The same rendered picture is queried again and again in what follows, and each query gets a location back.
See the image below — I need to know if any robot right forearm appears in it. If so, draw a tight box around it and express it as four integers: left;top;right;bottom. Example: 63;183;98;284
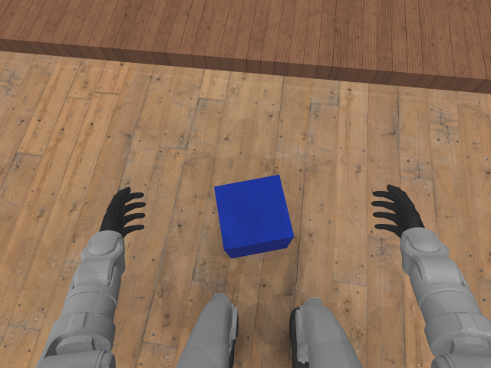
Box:
400;227;491;357

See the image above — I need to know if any right robot foot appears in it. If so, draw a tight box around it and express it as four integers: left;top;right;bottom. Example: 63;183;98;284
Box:
289;307;309;368

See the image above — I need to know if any robot right hand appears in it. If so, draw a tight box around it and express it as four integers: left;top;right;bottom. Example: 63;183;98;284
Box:
371;185;425;238

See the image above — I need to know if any left robot thigh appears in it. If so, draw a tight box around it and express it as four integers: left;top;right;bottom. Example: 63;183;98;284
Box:
176;301;238;368

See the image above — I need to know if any robot left forearm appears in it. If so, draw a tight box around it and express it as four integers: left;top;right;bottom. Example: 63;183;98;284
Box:
35;230;125;368

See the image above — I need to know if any carton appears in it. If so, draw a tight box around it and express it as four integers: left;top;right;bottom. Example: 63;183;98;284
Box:
214;175;294;258

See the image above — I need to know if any robot left hand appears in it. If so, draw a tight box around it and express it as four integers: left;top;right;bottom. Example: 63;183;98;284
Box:
99;187;146;238

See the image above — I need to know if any left robot upper arm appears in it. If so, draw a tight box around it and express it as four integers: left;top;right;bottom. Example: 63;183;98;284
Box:
38;350;116;368

